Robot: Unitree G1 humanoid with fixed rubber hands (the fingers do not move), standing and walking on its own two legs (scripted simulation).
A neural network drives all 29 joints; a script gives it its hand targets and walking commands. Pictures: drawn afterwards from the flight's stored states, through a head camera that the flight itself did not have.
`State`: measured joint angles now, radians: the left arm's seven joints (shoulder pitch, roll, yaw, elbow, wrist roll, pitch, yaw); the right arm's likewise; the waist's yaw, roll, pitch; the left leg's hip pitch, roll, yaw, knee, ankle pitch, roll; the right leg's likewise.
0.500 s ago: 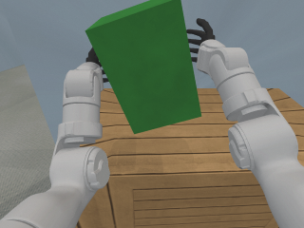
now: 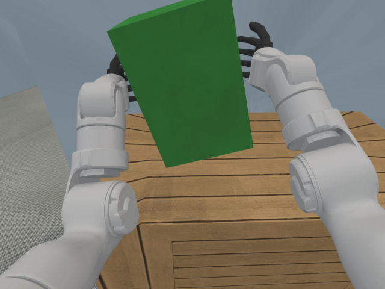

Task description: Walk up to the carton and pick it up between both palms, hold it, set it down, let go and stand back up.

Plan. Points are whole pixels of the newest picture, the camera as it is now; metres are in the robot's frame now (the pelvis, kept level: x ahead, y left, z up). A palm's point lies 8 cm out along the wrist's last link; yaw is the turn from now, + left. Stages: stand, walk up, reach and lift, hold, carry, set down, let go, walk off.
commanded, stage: hold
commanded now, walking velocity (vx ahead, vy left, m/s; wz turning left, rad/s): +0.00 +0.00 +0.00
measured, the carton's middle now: (190, 81) +0.39 -0.01 +0.31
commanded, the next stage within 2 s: none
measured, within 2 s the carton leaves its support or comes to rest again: neither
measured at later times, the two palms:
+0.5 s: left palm (116, 90) +0.37 +0.13 +0.30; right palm (261, 62) +0.36 -0.13 +0.35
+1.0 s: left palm (116, 92) +0.38 +0.13 +0.30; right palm (257, 68) +0.37 -0.13 +0.34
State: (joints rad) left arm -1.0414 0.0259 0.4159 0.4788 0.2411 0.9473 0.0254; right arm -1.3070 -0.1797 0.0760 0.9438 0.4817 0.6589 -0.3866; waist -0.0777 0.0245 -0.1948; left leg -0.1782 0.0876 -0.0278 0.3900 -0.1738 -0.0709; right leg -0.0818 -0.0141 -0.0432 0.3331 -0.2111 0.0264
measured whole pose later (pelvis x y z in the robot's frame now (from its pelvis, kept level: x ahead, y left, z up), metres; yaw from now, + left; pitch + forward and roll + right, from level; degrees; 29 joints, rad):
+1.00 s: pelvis +0.00 +0.00 +0.00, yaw +1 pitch -1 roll -2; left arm -1.02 0.05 0.35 0.51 0.20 0.91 0.05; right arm -1.27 -0.19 0.10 0.93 0.51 0.65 -0.39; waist -0.09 0.02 -0.21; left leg -0.22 0.09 -0.05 0.41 -0.17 -0.08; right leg -0.10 0.00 -0.06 0.31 -0.20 0.03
